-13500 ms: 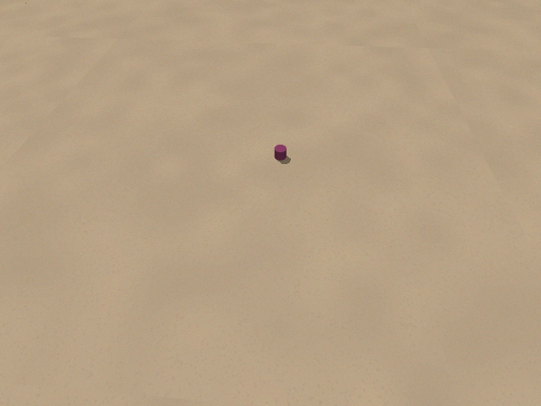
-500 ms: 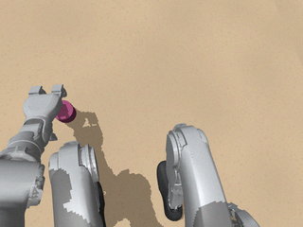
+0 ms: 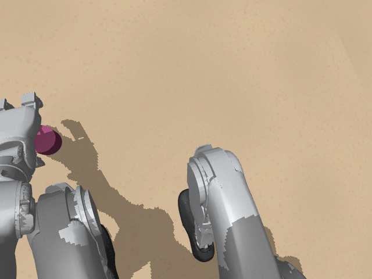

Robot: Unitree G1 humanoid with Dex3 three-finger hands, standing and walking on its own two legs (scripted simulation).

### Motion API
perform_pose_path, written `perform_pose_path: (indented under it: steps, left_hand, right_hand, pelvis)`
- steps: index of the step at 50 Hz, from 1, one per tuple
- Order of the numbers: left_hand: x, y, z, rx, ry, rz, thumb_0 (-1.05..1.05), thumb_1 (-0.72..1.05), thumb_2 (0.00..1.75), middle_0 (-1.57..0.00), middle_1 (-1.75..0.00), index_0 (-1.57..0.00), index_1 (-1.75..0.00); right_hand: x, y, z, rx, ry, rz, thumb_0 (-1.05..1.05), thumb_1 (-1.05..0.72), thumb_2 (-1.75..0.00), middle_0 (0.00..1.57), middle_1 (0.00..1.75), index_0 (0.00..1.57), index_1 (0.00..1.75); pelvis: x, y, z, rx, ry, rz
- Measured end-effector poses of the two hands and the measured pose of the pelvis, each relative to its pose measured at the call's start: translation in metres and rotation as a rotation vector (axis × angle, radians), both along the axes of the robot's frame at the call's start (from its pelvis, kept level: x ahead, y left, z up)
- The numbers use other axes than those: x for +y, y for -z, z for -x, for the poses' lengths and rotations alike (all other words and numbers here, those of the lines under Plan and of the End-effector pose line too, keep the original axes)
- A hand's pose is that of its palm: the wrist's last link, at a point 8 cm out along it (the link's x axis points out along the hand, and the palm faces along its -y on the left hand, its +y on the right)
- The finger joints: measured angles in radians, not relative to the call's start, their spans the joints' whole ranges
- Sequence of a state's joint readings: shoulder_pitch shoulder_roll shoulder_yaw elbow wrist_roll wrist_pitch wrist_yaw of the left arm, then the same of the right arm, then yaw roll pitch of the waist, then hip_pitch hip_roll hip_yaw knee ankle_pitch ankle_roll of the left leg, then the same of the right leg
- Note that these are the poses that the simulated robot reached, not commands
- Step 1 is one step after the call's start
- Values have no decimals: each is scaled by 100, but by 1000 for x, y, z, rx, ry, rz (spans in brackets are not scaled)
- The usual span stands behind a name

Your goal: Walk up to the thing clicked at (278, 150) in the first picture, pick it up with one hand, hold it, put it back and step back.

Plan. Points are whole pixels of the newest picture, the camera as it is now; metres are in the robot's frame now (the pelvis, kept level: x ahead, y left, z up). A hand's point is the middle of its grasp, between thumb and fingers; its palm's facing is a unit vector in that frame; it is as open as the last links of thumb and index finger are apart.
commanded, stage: rest palm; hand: left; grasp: from above
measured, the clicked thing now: (44, 140) +0.44 +0.23 -0.28
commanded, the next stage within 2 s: close in 1.32 s
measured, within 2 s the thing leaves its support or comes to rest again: neither
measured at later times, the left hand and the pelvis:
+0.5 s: hand (32, 136) +0.45 +0.24 -0.23, palm faces -0.42 -0.08 -0.90, open 14.1 cm; pelvis +0.00 +0.01 -0.01, yaw -4 degrees
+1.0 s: hand (32, 138) +0.44 +0.24 -0.23, palm faces -0.40 -0.04 -0.92, open 14.1 cm; pelvis +0.00 +0.01 -0.01, yaw -5 degrees
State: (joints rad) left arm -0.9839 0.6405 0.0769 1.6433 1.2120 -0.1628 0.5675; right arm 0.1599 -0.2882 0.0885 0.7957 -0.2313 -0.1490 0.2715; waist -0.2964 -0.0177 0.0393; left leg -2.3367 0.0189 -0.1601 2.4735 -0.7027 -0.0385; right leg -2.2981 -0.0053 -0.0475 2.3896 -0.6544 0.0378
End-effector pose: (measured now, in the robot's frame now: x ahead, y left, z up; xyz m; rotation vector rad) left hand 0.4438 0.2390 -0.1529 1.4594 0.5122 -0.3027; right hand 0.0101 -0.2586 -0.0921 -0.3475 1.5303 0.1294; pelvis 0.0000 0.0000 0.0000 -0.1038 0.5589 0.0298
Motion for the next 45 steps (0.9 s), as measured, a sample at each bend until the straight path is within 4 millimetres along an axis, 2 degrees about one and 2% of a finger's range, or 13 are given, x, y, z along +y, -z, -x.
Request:
perform_pose_path:
  steps: [6, 17, 24, 33, 39, 45]
  left_hand:
    - [-2, 13, 5, -2, 69, 21, 0, -51, 97, -7, -103, -8, -103]
    - [-10, 16, -4, -94, 89, 3, 0, -50, 98, -8, -99, -8, -99]
    - [-2, 21, -7, -92, 11, -16, 0, -50, 98, -8, -98, -7, -98]
    - [11, 32, 0, -26, 0, -6, 0, -49, 95, -8, -101, -8, -100]
    - [5, 32, 2, -38, 64, 25, 0, -48, 94, -8, -103, -9, -102]
    - [-2, 26, 0, -100, 107, 15, 0, -49, 95, -8, -103, -9, -102]
  right_hand:
    - [1, 0, 12, 33, -15, 11, 1, -91, -90, 20, 30, 20, 30]
    - [-1, -7, -8, -25, -106, 7, 0, -90, -90, 20, 30, 20, 30]
    - [1, -8, -13, -50, -141, -21, 0, -90, -90, 20, 30, 19, 30]
    - [16, -7, -6, -31, -152, -75, 0, -91, -90, 19, 30, 19, 30]
    - [22, -12, -4, -30, -166, -83, 0, -91, -90, 20, 30, 19, 30]
    - [18, -19, -8, -57, -185, -66, 0, -91, -90, 20, 30, 19, 30]
  pelvis:
    - [2, 8, -3, -13, 7, 20]
    - [6, 12, -5, -29, 24, 47]
    - [8, 14, -3, -38, 29, 57]
    - [9, 14, -2, -58, 27, 70]
    - [10, 12, -2, -65, 30, 82]
    - [11, 12, 0, -77, 36, 90]
